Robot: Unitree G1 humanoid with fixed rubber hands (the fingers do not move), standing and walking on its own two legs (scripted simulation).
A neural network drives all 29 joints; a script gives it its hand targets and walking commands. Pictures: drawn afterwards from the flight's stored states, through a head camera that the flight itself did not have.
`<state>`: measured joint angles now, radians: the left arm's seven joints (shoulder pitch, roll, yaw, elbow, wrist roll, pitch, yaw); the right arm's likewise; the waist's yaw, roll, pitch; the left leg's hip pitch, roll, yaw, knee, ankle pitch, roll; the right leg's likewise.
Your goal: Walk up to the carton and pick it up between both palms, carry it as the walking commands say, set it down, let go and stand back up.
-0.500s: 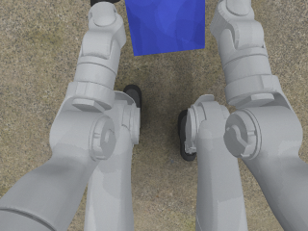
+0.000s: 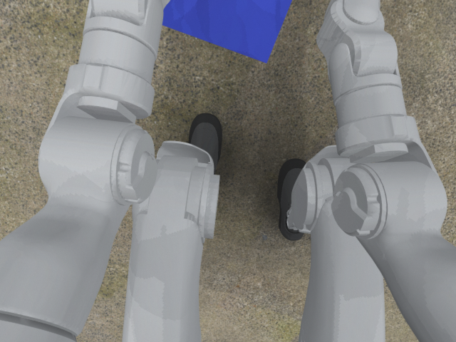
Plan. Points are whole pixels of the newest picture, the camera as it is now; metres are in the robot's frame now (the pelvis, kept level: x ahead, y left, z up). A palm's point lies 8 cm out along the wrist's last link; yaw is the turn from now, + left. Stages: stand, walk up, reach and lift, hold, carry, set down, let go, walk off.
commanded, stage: set down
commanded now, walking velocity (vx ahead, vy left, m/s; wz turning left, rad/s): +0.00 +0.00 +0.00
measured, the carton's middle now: out of the picture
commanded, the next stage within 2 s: none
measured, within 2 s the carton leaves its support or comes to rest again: rests again in 1.18 s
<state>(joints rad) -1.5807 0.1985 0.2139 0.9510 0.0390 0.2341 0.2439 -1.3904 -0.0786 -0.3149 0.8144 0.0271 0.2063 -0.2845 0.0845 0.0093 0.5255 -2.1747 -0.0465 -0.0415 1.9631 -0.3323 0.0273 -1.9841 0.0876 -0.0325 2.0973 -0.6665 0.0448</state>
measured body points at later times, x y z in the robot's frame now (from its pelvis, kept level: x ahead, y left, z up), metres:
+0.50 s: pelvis +0.02 -0.01 -0.02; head +0.40 +0.01 +0.20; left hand +0.58 +0.17 -0.21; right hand +0.57 -0.09 -0.23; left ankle +0.18 +0.11 -0.38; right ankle +0.10 -0.12 -0.38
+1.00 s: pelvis +0.02 +0.00 -0.03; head +0.40 +0.01 +0.19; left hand +0.59 +0.17 -0.22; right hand +0.57 -0.09 -0.24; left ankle +0.18 +0.11 -0.38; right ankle +0.10 -0.12 -0.38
